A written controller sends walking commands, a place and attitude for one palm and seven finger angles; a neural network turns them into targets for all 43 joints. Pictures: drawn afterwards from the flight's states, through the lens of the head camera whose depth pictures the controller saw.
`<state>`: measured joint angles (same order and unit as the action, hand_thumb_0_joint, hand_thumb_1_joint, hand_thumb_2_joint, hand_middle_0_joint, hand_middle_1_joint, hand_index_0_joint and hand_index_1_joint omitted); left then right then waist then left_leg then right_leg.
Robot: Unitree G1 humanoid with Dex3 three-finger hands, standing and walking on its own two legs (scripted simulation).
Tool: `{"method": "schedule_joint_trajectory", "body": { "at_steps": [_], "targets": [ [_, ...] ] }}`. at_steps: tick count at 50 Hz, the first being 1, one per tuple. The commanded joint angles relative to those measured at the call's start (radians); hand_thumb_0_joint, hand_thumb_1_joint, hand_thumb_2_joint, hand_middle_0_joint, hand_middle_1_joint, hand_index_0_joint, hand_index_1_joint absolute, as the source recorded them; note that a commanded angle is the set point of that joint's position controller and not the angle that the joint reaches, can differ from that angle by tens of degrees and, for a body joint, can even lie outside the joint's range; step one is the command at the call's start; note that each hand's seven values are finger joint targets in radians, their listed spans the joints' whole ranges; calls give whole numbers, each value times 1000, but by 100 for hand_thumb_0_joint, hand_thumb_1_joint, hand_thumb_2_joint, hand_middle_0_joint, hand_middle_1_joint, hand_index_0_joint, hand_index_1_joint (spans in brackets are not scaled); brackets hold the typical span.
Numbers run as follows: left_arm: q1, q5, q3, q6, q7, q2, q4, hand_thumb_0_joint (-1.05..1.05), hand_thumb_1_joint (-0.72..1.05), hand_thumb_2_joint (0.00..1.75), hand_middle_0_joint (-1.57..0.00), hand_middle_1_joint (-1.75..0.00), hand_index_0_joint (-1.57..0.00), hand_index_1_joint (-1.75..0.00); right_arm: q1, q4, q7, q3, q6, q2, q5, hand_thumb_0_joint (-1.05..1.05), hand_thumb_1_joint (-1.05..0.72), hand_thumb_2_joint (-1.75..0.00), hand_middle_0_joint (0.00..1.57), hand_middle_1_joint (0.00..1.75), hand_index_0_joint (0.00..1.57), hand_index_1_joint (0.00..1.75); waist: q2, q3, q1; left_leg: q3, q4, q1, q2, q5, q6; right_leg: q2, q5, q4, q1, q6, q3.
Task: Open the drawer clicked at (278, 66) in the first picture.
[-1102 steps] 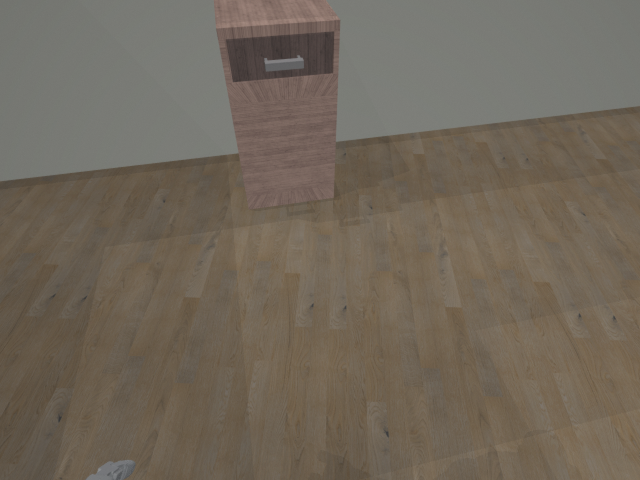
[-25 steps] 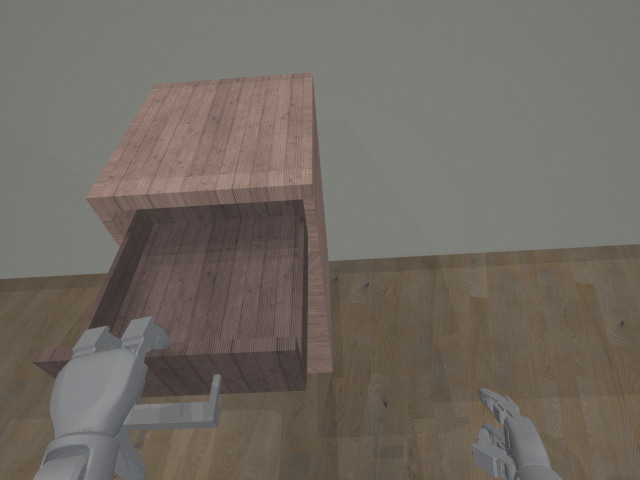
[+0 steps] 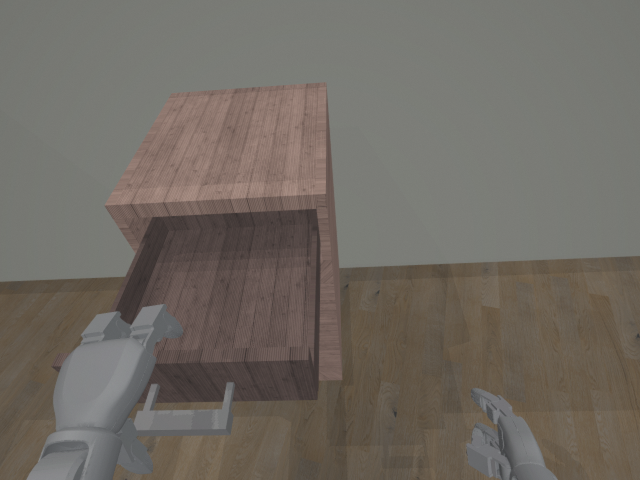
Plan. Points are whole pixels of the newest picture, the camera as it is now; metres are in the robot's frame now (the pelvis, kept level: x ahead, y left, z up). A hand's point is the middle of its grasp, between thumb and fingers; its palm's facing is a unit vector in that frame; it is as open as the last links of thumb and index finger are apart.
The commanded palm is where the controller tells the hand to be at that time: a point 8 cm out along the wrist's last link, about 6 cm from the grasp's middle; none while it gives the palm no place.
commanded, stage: lift the hand off the handle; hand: left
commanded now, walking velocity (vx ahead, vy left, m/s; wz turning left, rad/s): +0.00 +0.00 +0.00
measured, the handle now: (187, 406) +0.22 +0.25 -0.08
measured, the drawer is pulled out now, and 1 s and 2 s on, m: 0.30 0.30 0.30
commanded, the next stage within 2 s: draw the hand back to the body in 0.04 s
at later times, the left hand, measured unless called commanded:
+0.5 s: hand (106, 389) +0.18 +0.27 +0.08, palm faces +0.06 -0.10 -0.99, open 13.8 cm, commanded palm +0.15 +0.26 +0.14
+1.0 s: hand (118, 358) +0.19 +0.23 +0.14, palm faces +0.36 -0.85 -0.37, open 13.1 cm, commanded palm +0.14 +0.27 +0.16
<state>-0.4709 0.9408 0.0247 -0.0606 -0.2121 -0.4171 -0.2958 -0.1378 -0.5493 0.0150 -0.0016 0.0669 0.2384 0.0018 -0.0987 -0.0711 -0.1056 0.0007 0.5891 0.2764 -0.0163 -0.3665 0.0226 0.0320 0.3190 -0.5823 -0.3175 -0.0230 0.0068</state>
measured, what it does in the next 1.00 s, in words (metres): stands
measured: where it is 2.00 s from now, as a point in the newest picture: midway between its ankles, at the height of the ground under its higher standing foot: outside the picture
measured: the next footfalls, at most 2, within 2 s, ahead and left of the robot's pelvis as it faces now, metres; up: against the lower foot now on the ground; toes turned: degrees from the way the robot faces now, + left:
none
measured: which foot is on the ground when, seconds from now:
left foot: down 0.00-1.00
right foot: down 0.00-1.00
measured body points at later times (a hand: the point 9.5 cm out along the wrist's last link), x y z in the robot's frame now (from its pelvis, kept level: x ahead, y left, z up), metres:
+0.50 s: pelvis +0.00 +0.01 +0.00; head +0.00 -0.03 +0.45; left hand +0.17 +0.27 +0.14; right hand +0.22 -0.19 -0.08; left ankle -0.04 +0.11 -0.73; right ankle -0.01 -0.11 -0.73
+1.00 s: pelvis +0.01 +0.00 +0.01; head -0.01 -0.01 +0.46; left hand +0.16 +0.27 +0.16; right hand +0.20 -0.19 -0.07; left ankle -0.04 +0.11 -0.73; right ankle -0.01 -0.11 -0.73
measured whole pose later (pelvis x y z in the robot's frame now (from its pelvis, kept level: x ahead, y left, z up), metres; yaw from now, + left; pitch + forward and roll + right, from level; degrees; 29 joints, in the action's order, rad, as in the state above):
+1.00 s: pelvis +0.01 +0.00 +0.01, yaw +2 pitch -3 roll -1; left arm -0.52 -0.01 -0.18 0.07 -0.13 -0.30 -0.44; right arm -0.22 -0.59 -0.07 -0.06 -0.12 0.19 0.00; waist -0.05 0.00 -0.05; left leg 0.03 0.46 0.09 -0.02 -0.32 0.02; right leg 0.02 0.27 -0.43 -0.11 -0.02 -0.02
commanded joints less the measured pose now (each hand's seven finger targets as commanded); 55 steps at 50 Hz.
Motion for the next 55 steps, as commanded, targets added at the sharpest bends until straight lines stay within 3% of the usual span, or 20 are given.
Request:
{"method": "schedule_joint_trajectory", "body": {
  "at_steps": [1, 5, 9, 12, 16, 17, 25, 27, 33, 37, 38, 39, 40, 41, 42, 43, 44, 48, 51, 55],
  "targets": [
    [70, 7, -134, 2, -36, -154, -173, 0, -50, 30, -30, -120, -30, -120, 143, 174, -2, 33, -45, 87, 0, 0, -90, -90, 20, 30, 20, 30, 82, -108, -9, 3, -69, -53, 9, 348, 9, -19, -292, 93, 65, -24, 4],
    [87, -3, -107, 6, -29, -131, -201, 0, -50, 30, -30, -120, -30, -120, 154, 174, 0, 36, -47, 85, -3, 0, -90, -90, 20, 30, 20, 30, 55, -107, 2, 6, -78, -67, 14, 347, 6, -19, -276, 97, 60, -27, 8],
    [63, 8, -120, 20, -30, -156, -236, 0, -50, 30, -30, -120, -30, -120, 142, 176, 3, 29, -47, 85, 6, 0, -90, -90, 20, 30, 20, 30, 54, -154, -10, 8, -67, -81, 12, 396, 8, -21, -313, 90, 82, -28, 1],
    [79, 10, -156, 25, -36, -191, -243, 0, -50, 30, -30, -120, -30, -120, 157, 174, 0, 32, -43, 85, 4, 0, -90, -90, 20, 30, 20, 30, 49, -98, -5, 10, -76, -72, 16, 380, 5, -20, -298, 101, 66, -31, 17],
    [34, -3, -185, 17, -35, -201, -224, 0, -50, 30, -30, -120, -30, -120, 154, 171, 0, 31, -36, 87, 0, 0, -90, -90, 20, 30, 20, 30, 64, -112, -19, 9, -81, -76, 15, 384, 6, -18, -309, 110, 91, -28, 8],
    [41, -12, -180, 13, -33, -194, -226, 0, -50, 30, -30, -120, -30, -120, 163, 173, 0, 32, -35, 84, -6, 0, -90, -90, 20, 30, 20, 30, 61, -81, -7, 8, -88, -69, 16, 369, 4, -21, -303, 114, 85, -28, 18],
    [48, -55, -159, 6, 20, -188, -273, 0, -50, 30, -30, -120, -30, -120, 172, 178, -7, 29, -37, 94, -10, 0, -90, -90, 20, 30, 20, 30, 38, -83, -1, 12, -114, -96, 21, 368, 9, -25, -279, 140, 105, -22, 4],
    [34, -52, -181, 12, 25, -212, -271, 0, -50, 30, -30, -120, -30, -120, 162, 181, -11, 28, -37, 96, -6, 0, -90, -90, 20, 30, 20, 30, 63, -79, -3, 12, -113, -97, 21, 368, 9, -26, -278, 147, 104, -18, 3],
    [45, -48, -237, 35, 12, -254, -312, 0, -50, 30, -30, -120, -30, -120, 169, 181, -14, 25, -40, 99, -8, 0, -90, -90, 20, 30, 20, 30, -2, -85, -13, 27, -123, -109, 27, 370, -1, -20, -237, 155, 108, -31, 14],
    [18, -64, -233, 35, 17, -243, -306, 0, -50, 30, -30, -120, -30, -120, 160, 183, -13, 29, -38, 97, -10, 0, -90, -90, 20, 30, 20, 30, 35, -74, -13, 23, -125, -112, 28, 375, 2, -24, -249, 157, 106, -22, -5],
    [101, -810, -212, 99, 49, 73, -311, 0, -47, 32, -30, -118, -30, -118, 73, 219, -37, 15, -115, 32, -37, 0, -90, -90, 20, 30, 20, 30, 105, -9, 94, 41, -135, -218, 52, 327, 22, -17, -223, 165, 144, -14, -45],
    [-26, -841, -259, 123, 52, -5, -134, 0, -43, 33, -29, -115, -29, -115, 75, 176, -57, 0, -154, 57, -27, 0, -90, -90, 20, 30, 20, 30, 129, 20, 66, 38, -153, -206, 57, 300, 20, -10, -176, 168, 130, -11, -56],
    [-16, -864, -227, 137, 60, 20, -205, 0, -40, 34, -29, -113, -29, -113, 94, 183, -64, -2, -166, 46, -30, 0, -90, -90, 20, 30, 20, 30, 117, 40, 72, 46, -172, -190, 61, 283, 13, -17, -154, 167, 142, -9, -49],
    [8, -910, -315, 160, 57, -54, -253, 0, -36, 36, -29, -111, -29, -111, 76, 174, -85, 0, -166, 65, -21, 0, -90, -90, 20, 30, 20, 30, 152, -2, 54, 41, -183, -194, 54, 320, 10, -24, -201, 187, 174, -9, -63],
    [62, -933, -302, 184, 59, -58, -356, 0, -32, 37, -29, -109, -29, -109, 86, 181, -97, -2, -188, 59, -19, 0, -90, -90, 20, 30, 20, 30, 127, -28, 63, 38, -187, -202, 54, 348, 6, -41, -233, 181, 203, -1, -55],
    [65, -943, -352, 193, 49, -101, -368, 0, -29, 39, -29, -107, -29, -107, 88, 163, -105, -3, -208, 62, -11, 0, -90, -90, 20, 30, 20, 30, 78, -40, 51, 33, -187, -202, 50, 357, 2, -43, -240, 182, 216, -2, -48],
    [77, -944, -343, 209, 50, -89, -391, 0, -26, 40, -28, -104, -28, -104, 66, 158, -105, -10, -223, 64, -2, 0, -90, -90, 20, 30, 20, 30, 31, -70, 47, 24, -189, -211, 36, 383, -1, -45, -273, 189, 227, -6, -51],
    [40, -966, -341, 207, 61, -67, -410, 0, -12, 47, -27, -95, -27, -95, 71, 121, -94, -10, -262, 55, -2, 0, -90, -90, 20, 30, 20, 30, -53, 37, 49, 28, -204, -168, 45, 442, -22, -51, -305, 208, 220, -14, -51],
    [1, -980, -366, 210, 70, -54, -339, 0, -1, 51, -26, -88, -26, -88, 70, 100, -86, -6, -262, 55, 1, 0, -90, -90, 20, 30, 20, 30, -2, 60, 46, 24, -209, -154, 41, 426, -19, -44, -325, 221, 221, -14, -62],
    [-34, -993, -369, 221, 90, -35, -352, 0, 13, 57, -25, -80, -25, -80, 85, 108, -80, 8, -254, 53, -4, 0, -90, -90, 20, 30, 20, 30, 57, 9, 45, 14, -206, -172, 47, 455, -12, -53, -373, 221, 252, -6, -54]
  ]
}}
